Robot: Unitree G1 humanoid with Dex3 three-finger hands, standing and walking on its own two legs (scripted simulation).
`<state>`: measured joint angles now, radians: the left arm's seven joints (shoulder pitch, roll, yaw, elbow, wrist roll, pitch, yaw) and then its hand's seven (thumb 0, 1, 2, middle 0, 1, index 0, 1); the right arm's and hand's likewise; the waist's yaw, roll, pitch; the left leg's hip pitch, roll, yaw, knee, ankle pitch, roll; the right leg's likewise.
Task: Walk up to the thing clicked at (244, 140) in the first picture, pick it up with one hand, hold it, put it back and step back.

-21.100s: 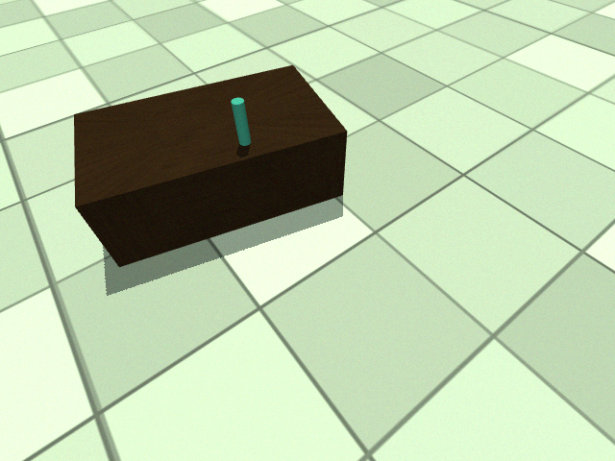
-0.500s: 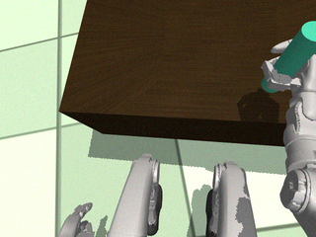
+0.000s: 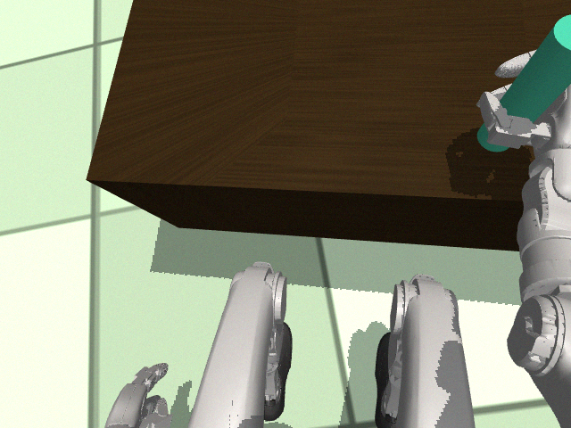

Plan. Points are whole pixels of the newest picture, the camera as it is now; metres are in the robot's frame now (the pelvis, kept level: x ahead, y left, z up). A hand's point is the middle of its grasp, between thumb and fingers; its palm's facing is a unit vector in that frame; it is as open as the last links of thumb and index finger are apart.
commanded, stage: lower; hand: right
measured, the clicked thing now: (529, 96) +0.51 -0.22 +0.02
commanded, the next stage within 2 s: loosen in 0.38 s
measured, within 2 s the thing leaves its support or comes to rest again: rests again in 0.18 s
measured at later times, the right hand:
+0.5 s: hand (500, 112) +0.51 -0.21 -0.02, palm faces +0.15 +0.99 -0.01, open 6.2 cm
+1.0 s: hand (504, 109) +0.51 -0.21 -0.01, palm faces +0.16 +0.99 -0.01, open 11.6 cm
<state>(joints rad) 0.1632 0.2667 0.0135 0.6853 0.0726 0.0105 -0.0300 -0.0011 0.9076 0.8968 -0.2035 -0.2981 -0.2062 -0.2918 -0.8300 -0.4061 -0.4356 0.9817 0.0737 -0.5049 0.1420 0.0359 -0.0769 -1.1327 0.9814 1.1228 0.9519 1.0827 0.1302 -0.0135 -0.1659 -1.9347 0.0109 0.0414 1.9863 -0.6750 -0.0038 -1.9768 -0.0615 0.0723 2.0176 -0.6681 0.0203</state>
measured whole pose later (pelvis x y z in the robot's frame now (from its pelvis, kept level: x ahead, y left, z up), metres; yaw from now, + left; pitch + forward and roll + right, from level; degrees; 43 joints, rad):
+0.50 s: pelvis -0.01 +0.00 -0.03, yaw +0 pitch +35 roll +3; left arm 0.18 0.28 0.01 0.70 0.07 0.02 -0.02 0.00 0.90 0.90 -0.20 -0.30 -0.20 -0.29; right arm -0.86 -0.43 -0.45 0.99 0.07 -0.49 0.14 0.04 -0.08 -1.13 0.98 1.12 0.95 1.08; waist 0.13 -0.01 -0.15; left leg -2.01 0.01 0.04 2.07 -0.67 0.00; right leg -2.05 -0.06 0.08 2.10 -0.67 0.02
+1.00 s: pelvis -0.01 +0.00 -0.03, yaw +0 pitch +35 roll +4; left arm 0.17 0.28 0.01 0.68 0.07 0.02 -0.02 0.00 0.91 0.89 -0.20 -0.30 -0.21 -0.29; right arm -0.88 -0.44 -0.45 0.99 0.07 -0.47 0.13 0.00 0.23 -0.35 0.72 0.52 0.71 0.52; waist 0.14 -0.01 -0.15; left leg -2.02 0.01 0.04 2.07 -0.67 0.00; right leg -2.06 -0.06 0.08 2.11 -0.66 0.02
